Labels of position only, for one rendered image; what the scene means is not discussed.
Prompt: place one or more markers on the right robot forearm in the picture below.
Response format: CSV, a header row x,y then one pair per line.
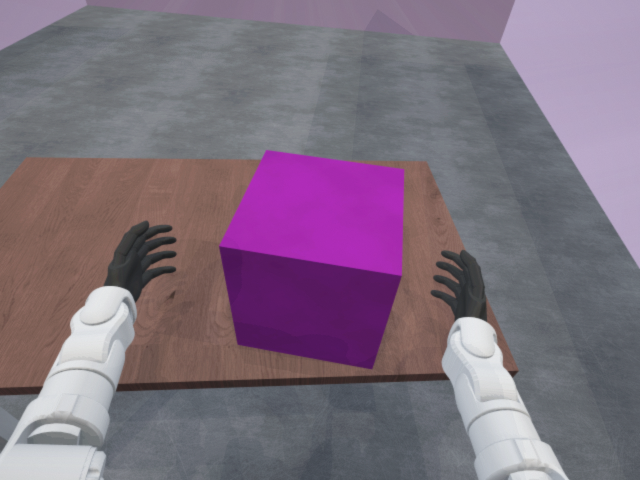
x,y
505,441

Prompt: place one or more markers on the robot left hand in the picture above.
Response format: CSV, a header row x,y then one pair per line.
x,y
128,269

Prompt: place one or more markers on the left robot upper arm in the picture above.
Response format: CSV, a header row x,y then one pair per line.
x,y
53,462

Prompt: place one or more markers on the robot right hand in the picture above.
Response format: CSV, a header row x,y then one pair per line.
x,y
470,298

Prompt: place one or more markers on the table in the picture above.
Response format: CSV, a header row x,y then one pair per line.
x,y
61,220

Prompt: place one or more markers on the left robot forearm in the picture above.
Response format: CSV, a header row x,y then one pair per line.
x,y
72,407

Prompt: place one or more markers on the carton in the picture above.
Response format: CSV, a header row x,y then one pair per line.
x,y
313,257

